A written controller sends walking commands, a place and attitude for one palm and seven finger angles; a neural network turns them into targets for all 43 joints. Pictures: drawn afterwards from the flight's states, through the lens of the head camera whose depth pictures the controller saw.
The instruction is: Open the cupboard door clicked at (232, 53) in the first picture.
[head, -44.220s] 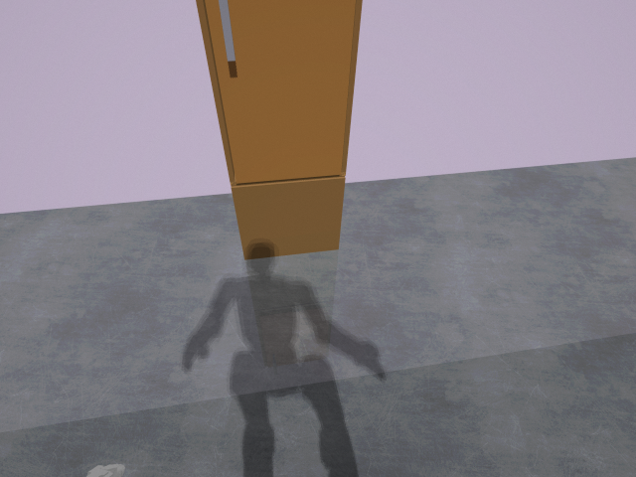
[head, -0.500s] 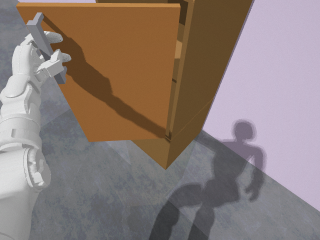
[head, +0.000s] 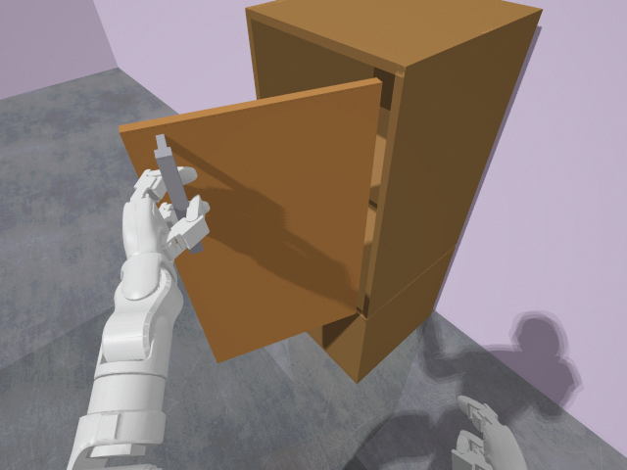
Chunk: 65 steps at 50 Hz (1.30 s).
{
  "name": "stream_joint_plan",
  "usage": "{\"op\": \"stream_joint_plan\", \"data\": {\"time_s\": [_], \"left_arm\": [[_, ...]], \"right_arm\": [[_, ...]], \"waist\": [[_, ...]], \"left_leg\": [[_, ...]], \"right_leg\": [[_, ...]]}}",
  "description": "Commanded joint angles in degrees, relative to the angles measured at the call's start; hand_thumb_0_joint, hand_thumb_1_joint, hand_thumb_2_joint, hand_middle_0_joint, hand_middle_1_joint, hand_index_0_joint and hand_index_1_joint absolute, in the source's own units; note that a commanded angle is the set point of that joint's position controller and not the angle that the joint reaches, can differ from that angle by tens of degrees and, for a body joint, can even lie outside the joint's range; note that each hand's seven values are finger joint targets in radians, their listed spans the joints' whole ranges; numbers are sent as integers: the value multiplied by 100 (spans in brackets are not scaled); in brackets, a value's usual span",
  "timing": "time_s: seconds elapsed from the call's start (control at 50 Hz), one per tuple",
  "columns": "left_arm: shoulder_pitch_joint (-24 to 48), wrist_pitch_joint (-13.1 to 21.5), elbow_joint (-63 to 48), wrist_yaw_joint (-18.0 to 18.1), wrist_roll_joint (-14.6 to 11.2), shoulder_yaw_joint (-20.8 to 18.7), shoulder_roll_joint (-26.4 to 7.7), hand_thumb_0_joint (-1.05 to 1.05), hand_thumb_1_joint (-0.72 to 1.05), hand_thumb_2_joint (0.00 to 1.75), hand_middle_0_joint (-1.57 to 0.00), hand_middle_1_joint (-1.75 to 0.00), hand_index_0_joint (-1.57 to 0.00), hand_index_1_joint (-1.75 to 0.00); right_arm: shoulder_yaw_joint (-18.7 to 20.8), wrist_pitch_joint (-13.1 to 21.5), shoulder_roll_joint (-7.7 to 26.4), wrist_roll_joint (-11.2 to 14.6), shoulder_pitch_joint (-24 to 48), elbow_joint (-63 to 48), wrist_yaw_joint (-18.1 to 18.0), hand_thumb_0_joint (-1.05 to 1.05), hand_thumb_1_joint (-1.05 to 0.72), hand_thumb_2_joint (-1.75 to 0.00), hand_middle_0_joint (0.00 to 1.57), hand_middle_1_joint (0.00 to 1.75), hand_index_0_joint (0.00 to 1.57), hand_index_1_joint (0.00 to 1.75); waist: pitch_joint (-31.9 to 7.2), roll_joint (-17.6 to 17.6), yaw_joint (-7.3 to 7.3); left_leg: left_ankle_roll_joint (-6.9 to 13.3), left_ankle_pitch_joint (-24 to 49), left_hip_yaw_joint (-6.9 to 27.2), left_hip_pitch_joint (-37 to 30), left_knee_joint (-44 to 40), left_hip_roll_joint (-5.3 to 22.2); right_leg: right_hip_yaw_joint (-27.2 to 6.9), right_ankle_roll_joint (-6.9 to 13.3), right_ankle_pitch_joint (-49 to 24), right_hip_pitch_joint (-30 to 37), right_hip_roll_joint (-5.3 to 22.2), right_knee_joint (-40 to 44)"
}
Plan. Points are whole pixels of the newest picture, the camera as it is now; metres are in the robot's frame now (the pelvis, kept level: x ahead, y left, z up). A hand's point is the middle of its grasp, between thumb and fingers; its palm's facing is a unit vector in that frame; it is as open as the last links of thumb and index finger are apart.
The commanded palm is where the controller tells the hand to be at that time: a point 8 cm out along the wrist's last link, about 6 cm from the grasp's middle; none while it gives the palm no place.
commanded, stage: pull the door open along its arc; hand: left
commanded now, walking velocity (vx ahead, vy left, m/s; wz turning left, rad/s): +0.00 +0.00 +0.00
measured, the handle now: (179, 197) +0.42 +0.20 +0.16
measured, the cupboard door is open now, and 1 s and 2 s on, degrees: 71 93 92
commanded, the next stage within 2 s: open thumb and fingers to let go in 0.40 s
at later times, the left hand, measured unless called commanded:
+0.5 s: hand (263, 278) +0.28 +0.07 +0.16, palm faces +0.38 -0.93 +0.04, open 6.1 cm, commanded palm +0.25 +0.12 +0.16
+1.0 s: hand (252, 275) +0.29 +0.08 +0.16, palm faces +0.38 -0.92 +0.02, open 12.1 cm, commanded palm +0.25 +0.12 +0.16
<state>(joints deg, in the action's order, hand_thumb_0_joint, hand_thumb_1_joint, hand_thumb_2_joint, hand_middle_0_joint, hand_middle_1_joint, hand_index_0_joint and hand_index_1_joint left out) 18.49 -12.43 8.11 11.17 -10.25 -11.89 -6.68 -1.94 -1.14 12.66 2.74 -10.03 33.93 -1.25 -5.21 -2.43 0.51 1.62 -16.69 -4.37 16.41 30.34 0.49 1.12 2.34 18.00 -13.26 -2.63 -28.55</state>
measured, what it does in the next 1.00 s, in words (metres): stands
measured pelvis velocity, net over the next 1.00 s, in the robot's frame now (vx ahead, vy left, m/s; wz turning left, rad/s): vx -0.03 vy -0.03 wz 0.08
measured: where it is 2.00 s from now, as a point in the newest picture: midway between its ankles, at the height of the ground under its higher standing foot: outside the picture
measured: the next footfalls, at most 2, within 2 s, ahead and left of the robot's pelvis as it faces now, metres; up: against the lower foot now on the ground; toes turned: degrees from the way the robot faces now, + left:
none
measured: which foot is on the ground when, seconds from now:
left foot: down 0.00-1.00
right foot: down 0.00-1.00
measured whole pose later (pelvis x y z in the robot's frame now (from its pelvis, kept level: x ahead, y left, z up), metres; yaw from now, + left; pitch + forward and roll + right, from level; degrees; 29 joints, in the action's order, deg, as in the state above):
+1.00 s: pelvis -0.03 -0.03 +0.00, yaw +5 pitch -5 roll +0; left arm 9.2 -16.4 -3.0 26.3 -3.4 6.7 3.0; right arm -2.3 -4.1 10.6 -0.2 -6.3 39.1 -2.1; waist -0.7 -3.3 -2.3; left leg -0.4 -12.7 0.6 9.0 26.8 0.4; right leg 6.0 4.5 15.6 -4.1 -3.1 -24.4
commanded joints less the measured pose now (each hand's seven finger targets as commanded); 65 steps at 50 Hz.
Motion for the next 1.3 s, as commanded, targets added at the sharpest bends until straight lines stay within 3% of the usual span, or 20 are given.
{"op": "stream_joint_plan", "data": {"time_s": [0.0,0.08,0.14,0.16,0.24,0.26,0.28,0.38,0.46,0.48,0.52,0.6,0.62,0.72,0.78,0.88,0.92,1.28], "left_arm": [[1278,-28,-1782,1106,485,-261,-769,0,90,90,-40,-135,-40,-135],[974,-231,-2141,1454,719,401,-156,0,90,90,-40,-135,-40,-135],[879,-302,-2410,1417,763,775,122,0,90,90,-40,-135,-40,-135],[831,-283,-2502,1397,786,894,198,0,90,90,-40,-135,-40,-135],[257,-303,-2976,1332,774,1361,600,0,90,90,-40,-135,-40,-135],[65,-300,-2987,1346,803,1401,604,0,90,90,-40,-135,-40,-135],[-37,-300,-3195,1363,798,1532,711,0,90,90,-40,-135,-40,-135],[-871,-311,-3803,1485,923,2075,1125,0,90,90,-40,-135,-40,-135],[-122,-320,-3523,1692,1096,2003,923,0,90,90,-40,-135,-40,-135],[481,-319,-3221,1746,1101,1880,800,0,90,90,-40,-135,-40,-135],[501,-297,-2842,1751,1071,1724,773,0,76,84,-39,-134,-39,-134],[661,-192,-2774,1639,860,1698,860,0,48,72,-37,-130,-37,-130],[669,-170,-2764,1610,827,1769,941,0,41,69,-36,-130,-36,-130],[428,-69,-2870,1520,784,1541,723,0,6,54,-34,-126,-34,-126],[762,-89,-2641,1464,819,1621,734,0,-15,45,-32,-124,-32,-124],[1203,-20,-2407,1514,795,1679,790,0,-50,30,-30,-120,-30,-120],[1224,-3,-2317,1550,791,1620,767,0,-50,30,-30,-120,-30,-120],[1572,13,-1779,1934,973,1802,1061,0,-50,30,-15,-30,-15,-30]], "right_arm": [[185,130,544,-145,669,-706,-35,0,-90,-90,20,30,20,30],[164,-5,472,-228,855,-665,-40,0,-90,-90,20,30,20,30],[143,-87,425,-258,957,-666,-56,0,-90,-90,20,30,20,30],[153,-97,417,-266,978,-661,-66,0,-90,-90,20,30,20,30],[125,-129,329,-273,1135,-736,-5,0,-90,-90,20,30,20,30],[139,-133,329,-280,1164,-728,-2,0,-90,-90,20,30,20,30],[129,-132,310,-289,1204,-774,23,0,-90,-90,20,30,20,30],[158,-131,248,-317,1268,-852,167,0,-90,-90,20,30,20,30],[130,-128,226,-336,1348,-652,108,0,-90,-90,20,30,20,30],[107,-128,237,-334,1357,-567,59,0,-90,-90,20,30,20,30],[102,-102,198,-349,1395,-524,-12,0,-90,-90,20,30,20,30],[94,-72,164,-325,1424,-528,-43,0,-90,-90,20,30,20,30],[80,-56,164,-332,1403,-533,-37,0,-90,-90,20,30,20,30],[79,-77,168,-337,1358,-582,-36,0,-90,-90,20,30,20,30],[62,-89,189,-310,1396,-518,-49,0,-90,-90,20,30,20,30],[66,-1,178,-300,1425,-465,-83,0,-90,-90,20,30,20,30],[72,15,168,-313,1429,-451,-94,0,-90,-90,20,30,20,30],[104,-88,158,-319,1395,-396,-11,0,-90,-90,20,30,20,30]], "waist": [[-1208,278,-339],[-1003,412,-287],[-944,349,-237],[-920,582,-230],[-785,361,-267],[-692,533,-281],[-713,385,-291],[-721,573,-336],[-427,734,-237],[-347,754,-177],[-328,850,-256],[-563,514,-310],[-507,583,-290],[-629,773,-344],[-270,602,-252],[-298,564,-257],[-358,631,-289],[-382,612,-301]], "left_leg": [[-53,2205,301,-895,-256,17],[-58,2131,320,-994,-307,3],[-57,2151,327,-1122,-325,-29],[-46,2173,361,-1157,-319,-21],[-60,2080,389,-1231,-324,-55],[-48,2027,408,-1216,-308,-45],[-50,1991,412,-1226,-321,-53],[-49,2114,480,-1231,-250,-41],[-13,1726,485,-1144,-157,-94],[-1,1520,489,-1095,-159,-128],[12,1364,480,-1091,-181,-154],[-24,1486,466,-1232,-269,-153],[-23,1491,471,-1221,-275,-158],[-22,1613,454,-1180,-337,-153],[-8,1359,464,-1169,-356,-139],[-14,1099,510,-1225,-402,-157],[-10,1101,502,-1216,-420,-163],[-64,1013,535,-1219,-569,-80]], "right_leg": [[4,-107,-2672,683,234,289],[-28,-104,-2768,813,322,427],[-52,-114,-2993,883,366,473],[-61,-120,-3037,931,371,517],[-48,-122,-3000,888,400,547],[-58,-133,-2928,866,397,609],[-63,-129,-2884,865,413,596],[-18,-129,-3084,894,416,483],[-169,-161,-2552,623,471,708],[-209,-168,-2191,487,502,788],[-315,-202,-1928,506,555,947],[-248,-179,-2192,720,540,883],[-245,-209,-2318,703,548,881],[-234,-250,-2713,918,553,828],[-277,-214,-2056,602,554,1022],[-254,-154,-1257,468,512,1144],[-260,-162,-1244,524,521,1162],[4,-14,-668,401,354,1057]]}}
